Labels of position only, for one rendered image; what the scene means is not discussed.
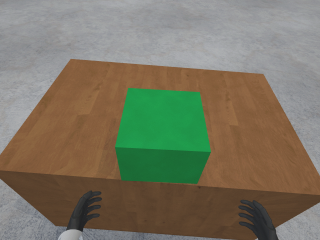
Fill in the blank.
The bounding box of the carton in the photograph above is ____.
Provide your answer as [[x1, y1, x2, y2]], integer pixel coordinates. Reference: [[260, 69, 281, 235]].
[[115, 88, 211, 184]]

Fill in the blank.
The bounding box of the pedestal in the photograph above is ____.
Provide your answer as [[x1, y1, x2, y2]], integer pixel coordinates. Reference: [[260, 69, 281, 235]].
[[0, 59, 320, 240]]

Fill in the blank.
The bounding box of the left robot hand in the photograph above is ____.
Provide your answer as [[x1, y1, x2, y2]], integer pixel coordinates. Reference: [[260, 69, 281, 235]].
[[66, 190, 102, 232]]

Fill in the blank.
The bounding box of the right robot hand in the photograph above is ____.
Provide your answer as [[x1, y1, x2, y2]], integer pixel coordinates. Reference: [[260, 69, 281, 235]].
[[238, 200, 279, 240]]

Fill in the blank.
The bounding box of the robot left forearm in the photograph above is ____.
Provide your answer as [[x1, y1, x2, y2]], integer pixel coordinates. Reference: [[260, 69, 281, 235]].
[[58, 229, 84, 240]]

